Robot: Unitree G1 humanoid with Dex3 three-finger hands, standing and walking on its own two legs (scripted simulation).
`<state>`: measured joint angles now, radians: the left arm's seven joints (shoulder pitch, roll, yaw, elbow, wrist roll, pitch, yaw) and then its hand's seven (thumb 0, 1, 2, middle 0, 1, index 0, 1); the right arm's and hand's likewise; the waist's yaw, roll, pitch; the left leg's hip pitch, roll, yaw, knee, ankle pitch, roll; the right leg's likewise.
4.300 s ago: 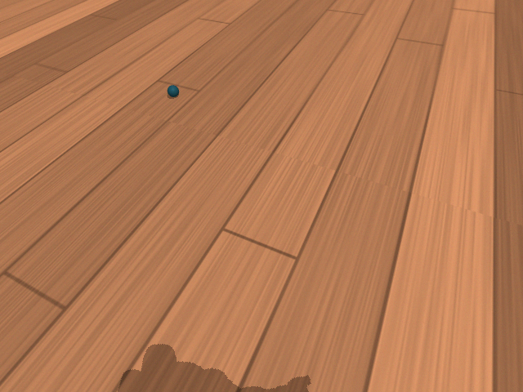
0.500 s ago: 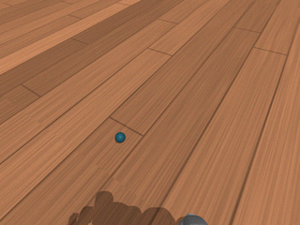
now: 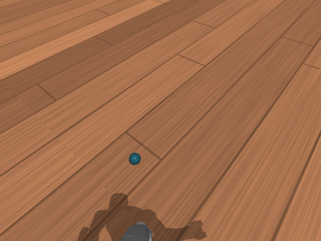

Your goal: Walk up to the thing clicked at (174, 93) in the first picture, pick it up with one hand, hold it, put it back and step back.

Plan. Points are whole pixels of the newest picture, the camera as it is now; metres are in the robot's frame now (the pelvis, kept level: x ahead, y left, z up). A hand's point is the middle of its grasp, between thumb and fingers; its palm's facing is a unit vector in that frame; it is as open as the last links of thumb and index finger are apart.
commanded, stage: walk up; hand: left
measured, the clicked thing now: (134, 158) +0.72 +0.26 -0.73
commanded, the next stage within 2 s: none
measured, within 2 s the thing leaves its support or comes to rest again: neither
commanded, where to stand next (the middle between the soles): +0.32 +0.01 m, yaw -3 degrees
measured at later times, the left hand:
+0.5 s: hand (67, 224) +0.18 +0.31 -0.13, palm faces -0.07 -0.92 -0.38, open 7.4 cm
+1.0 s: hand (95, 182) +0.31 +0.26 -0.16, palm faces -0.04 -0.93 -0.37, open 7.4 cm
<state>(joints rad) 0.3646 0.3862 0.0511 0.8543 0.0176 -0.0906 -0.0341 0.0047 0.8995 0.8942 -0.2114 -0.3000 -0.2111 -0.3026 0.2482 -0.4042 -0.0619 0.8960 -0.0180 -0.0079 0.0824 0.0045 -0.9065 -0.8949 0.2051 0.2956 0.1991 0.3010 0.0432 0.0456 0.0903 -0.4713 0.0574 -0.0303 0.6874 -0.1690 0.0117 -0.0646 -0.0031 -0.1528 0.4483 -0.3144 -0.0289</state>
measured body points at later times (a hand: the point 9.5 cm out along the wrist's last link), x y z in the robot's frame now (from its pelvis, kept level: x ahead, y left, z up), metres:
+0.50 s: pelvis +0.14 +0.02 +0.00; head +0.15 +0.02 +0.45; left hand +0.18 +0.35 -0.11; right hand +0.18 -0.30 -0.11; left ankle +0.14 +0.14 -0.74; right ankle +0.24 -0.13 -0.71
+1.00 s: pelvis +0.20 +0.01 -0.02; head +0.23 +0.01 +0.43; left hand +0.31 +0.31 -0.13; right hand +0.26 -0.31 -0.14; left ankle +0.26 +0.15 -0.74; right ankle +0.24 -0.12 -0.74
